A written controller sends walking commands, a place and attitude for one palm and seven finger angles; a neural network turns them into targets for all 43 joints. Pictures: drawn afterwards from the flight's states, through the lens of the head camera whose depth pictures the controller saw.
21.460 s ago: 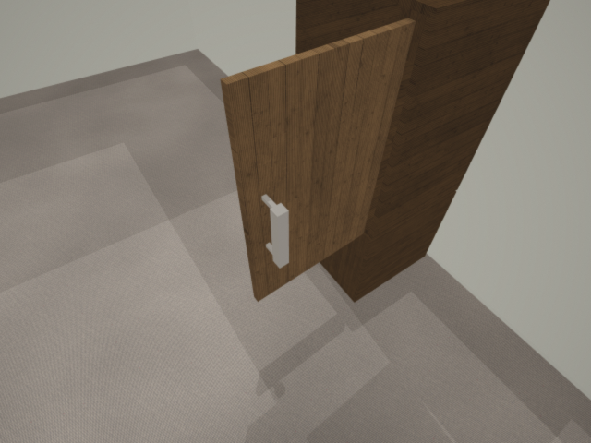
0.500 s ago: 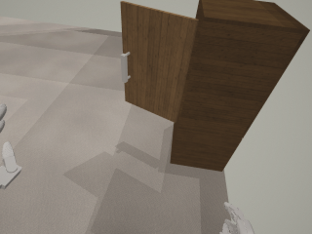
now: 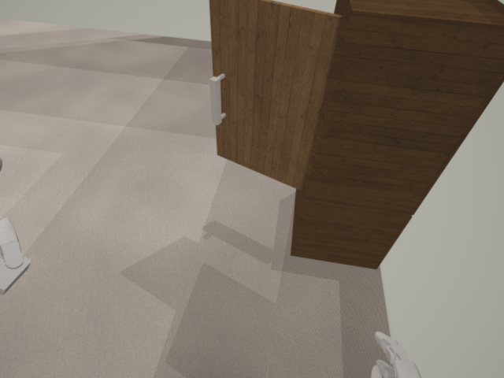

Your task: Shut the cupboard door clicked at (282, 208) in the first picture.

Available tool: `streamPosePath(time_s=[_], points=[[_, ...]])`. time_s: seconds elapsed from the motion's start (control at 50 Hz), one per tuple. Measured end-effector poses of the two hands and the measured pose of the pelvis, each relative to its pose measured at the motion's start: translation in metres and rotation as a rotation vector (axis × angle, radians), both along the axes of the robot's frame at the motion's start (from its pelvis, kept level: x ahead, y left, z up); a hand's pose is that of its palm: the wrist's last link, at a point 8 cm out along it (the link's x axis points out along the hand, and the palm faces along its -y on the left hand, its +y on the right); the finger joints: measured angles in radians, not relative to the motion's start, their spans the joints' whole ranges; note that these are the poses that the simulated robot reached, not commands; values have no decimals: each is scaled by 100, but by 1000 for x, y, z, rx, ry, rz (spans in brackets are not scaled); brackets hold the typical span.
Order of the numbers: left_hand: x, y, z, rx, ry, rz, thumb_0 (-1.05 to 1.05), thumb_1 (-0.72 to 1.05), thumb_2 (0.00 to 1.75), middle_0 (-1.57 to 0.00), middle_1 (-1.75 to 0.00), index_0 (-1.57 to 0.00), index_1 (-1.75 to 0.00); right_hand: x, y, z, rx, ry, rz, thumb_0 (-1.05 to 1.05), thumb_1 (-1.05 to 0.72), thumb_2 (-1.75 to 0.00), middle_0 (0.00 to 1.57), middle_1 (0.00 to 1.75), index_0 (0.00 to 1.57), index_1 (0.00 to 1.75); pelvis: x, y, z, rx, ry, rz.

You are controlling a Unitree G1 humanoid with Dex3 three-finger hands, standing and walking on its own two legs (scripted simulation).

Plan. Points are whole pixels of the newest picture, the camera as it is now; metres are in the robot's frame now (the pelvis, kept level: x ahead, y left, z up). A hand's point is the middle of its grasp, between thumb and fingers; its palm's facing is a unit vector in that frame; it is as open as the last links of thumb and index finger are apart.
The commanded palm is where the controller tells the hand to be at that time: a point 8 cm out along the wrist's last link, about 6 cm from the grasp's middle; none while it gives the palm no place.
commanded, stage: stop stepping back and stand still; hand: left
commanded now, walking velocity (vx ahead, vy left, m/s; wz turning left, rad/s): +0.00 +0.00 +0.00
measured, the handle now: (219, 99) +0.97 +0.14 -0.06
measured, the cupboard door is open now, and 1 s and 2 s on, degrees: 69 69 69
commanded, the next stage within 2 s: let the arm hang, fingers relaxed in 0.74 s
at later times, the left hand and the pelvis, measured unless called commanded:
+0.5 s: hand (1, 261) +0.20 +0.29 +0.17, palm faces +0.44 -0.79 -0.43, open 7.4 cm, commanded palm +0.14 +0.33 +0.18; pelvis +0.00 +0.03 +0.01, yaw +0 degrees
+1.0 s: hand (81, 361) +0.16 +0.26 -0.04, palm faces +0.06 -0.90 -0.43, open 7.4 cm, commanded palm none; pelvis -0.03 +0.03 +0.00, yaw +1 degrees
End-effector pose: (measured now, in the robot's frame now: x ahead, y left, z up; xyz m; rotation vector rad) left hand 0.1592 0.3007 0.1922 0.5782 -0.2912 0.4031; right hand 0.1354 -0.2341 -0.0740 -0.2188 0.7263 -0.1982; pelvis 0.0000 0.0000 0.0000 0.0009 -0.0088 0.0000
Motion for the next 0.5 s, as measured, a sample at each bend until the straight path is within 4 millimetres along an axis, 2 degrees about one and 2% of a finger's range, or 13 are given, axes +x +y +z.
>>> streamPosePath(time_s=[0.1, 0.2, 0.32, 0.5], points=[[4, 10, 9, 9, -25, 19, 2, 89, 89, -22, -30, -21, -30, 28, 25, 4, 50, -44, 57, 2, -90, -90, 20, 30, 20, 30, 5, 7, 2, -11, 17, -7], [8, 18, -9, -60, 39, 37, 1, 89, 89, -21, -30, -21, -30, 39, 34, 8, 53, -51, 61, 1, -90, -90, 20, 30, 20, 30, 8, 15, 3, -11, 20, -14], [9, 22, -21, -112, 64, 26, 2, 89, 89, -22, -30, -21, -30, 32, 32, 13, 8, -32, 49, 1, -90, -90, 20, 30, 20, 30, 5, 21, 4, -13, 16, -8], [1, 26, -3, -58, 12, -2, 2, 89, 89, -22, -30, -21, -30, 9, 26, 14, -20, -7, 18, 1, -90, -90, 20, 30, 20, 30, -4, 26, 5, -20, 18, -6]])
